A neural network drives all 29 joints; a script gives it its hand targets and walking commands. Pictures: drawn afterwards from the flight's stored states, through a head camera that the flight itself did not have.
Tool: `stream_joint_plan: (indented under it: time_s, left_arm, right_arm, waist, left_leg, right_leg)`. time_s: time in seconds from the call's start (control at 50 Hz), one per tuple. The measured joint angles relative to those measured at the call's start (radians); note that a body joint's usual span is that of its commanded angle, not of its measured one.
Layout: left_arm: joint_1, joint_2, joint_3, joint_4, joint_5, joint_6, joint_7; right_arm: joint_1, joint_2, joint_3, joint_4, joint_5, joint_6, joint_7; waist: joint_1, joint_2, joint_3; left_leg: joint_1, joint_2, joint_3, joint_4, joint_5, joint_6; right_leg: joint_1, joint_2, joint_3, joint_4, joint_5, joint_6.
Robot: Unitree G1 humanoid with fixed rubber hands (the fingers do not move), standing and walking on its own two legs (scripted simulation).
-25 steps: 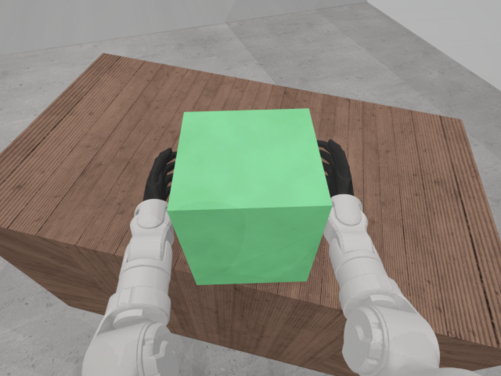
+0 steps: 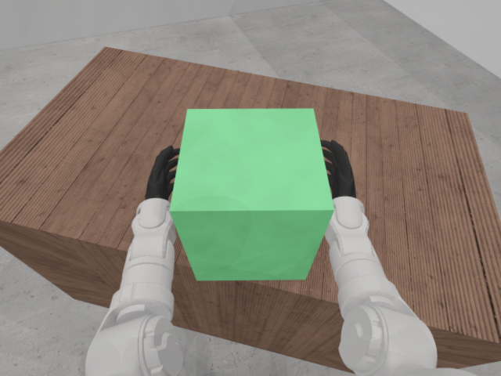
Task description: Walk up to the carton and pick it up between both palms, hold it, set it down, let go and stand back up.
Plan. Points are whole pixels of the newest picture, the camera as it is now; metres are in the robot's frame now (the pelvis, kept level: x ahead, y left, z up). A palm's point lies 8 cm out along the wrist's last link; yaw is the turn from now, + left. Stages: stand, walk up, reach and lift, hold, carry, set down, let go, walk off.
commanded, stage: set down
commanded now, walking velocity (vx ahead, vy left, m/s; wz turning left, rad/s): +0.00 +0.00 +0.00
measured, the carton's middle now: (250, 200) +0.40 +0.03 +0.01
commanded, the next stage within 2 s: none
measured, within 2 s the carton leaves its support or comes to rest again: neither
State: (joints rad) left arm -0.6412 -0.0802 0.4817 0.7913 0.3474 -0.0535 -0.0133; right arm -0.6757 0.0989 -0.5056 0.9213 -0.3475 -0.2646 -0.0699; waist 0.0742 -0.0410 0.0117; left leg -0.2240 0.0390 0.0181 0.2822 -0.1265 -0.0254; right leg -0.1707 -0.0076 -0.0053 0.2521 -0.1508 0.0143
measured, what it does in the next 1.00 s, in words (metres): stands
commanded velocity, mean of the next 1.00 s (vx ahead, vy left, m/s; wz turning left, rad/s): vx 0.00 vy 0.00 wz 0.00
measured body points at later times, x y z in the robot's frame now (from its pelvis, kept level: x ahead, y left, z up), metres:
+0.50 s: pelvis +0.00 +0.00 +0.00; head +0.05 +0.02 +0.45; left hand +0.39 +0.18 +0.04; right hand +0.41 -0.12 +0.06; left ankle +0.01 +0.13 -0.75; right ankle -0.02 -0.13 -0.75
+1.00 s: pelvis +0.00 +0.00 +0.00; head +0.06 +0.03 +0.45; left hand +0.39 +0.18 +0.04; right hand +0.41 -0.12 +0.06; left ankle +0.01 +0.13 -0.75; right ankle -0.02 -0.13 -0.75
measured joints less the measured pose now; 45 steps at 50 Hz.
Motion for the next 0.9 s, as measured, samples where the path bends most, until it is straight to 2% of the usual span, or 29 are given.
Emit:
stream_joint_plan:
  time_s: [0.5, 0.9]
  left_arm:
    - [0.007, -0.050, 0.048, -0.055, 0.053, -0.018, -0.025]
    - [0.010, -0.064, 0.082, -0.081, 0.081, -0.043, -0.042]
  right_arm:
    - [0.030, 0.012, -0.049, -0.035, -0.037, -0.035, 0.032]
    - [0.030, 0.030, -0.068, -0.065, -0.061, -0.029, 0.049]
  waist:
    - [0.008, 0.001, 0.025]
    - [0.008, -0.012, 0.035]
  left_leg:
    - [0.008, -0.002, 0.011, -0.003, -0.002, 0.005]
    - [0.005, 0.000, 0.020, -0.001, -0.004, 0.006]
  right_leg:
    - [0.001, -0.002, 0.010, 0.003, -0.003, 0.003]
    - [-0.007, -0.002, 0.017, 0.009, -0.004, 0.003]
